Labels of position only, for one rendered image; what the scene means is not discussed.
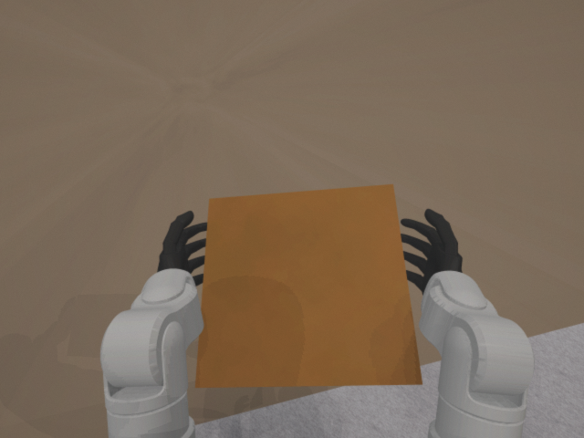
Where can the right robot hand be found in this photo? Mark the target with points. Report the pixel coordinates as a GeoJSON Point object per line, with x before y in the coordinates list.
{"type": "Point", "coordinates": [442, 253]}

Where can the robot right forearm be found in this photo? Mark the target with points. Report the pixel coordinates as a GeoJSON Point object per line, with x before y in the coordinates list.
{"type": "Point", "coordinates": [487, 361]}

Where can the carton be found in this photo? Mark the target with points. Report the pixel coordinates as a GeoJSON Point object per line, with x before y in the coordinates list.
{"type": "Point", "coordinates": [306, 289]}

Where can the robot left forearm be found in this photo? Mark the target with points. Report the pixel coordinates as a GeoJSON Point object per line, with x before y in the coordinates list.
{"type": "Point", "coordinates": [143, 358]}

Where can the left robot hand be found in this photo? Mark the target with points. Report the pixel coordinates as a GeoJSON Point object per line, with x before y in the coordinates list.
{"type": "Point", "coordinates": [176, 252]}

